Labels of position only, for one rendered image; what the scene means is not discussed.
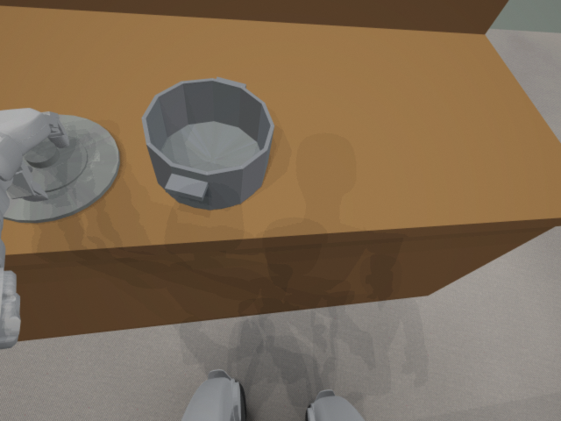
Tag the robot left shin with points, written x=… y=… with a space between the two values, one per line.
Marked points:
x=218 y=373

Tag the table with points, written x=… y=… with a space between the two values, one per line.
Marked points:
x=405 y=155

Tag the lid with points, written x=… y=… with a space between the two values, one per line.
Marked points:
x=83 y=173

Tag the robot right shin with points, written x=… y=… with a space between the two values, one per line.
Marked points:
x=325 y=393

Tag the left robot hand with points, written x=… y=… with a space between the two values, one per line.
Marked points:
x=28 y=127

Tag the robot left upper arm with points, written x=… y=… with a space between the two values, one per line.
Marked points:
x=9 y=309

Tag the robot shin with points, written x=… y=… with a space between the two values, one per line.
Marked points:
x=218 y=373
x=325 y=393

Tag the pot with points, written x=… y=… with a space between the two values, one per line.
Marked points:
x=209 y=141

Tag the left robot forearm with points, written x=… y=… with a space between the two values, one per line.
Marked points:
x=10 y=161

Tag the knob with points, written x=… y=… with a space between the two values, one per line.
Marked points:
x=44 y=155

